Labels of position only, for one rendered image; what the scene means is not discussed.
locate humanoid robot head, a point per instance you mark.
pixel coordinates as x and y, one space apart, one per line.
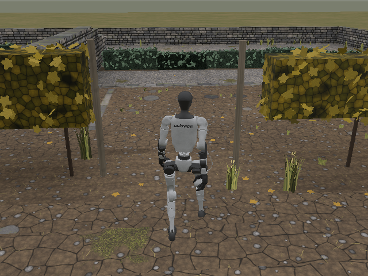
185 100

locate robot right shin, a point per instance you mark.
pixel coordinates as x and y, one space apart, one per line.
200 198

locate robot left upper arm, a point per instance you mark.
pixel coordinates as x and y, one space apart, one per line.
166 121

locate robot right hand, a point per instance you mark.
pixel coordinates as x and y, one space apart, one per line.
204 178

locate robot right forearm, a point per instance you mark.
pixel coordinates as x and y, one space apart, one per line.
203 160

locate robot left forearm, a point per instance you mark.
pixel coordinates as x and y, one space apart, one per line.
161 151

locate robot right upper arm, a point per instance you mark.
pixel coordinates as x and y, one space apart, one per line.
202 131

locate robot left hand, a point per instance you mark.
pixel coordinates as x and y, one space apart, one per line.
163 160

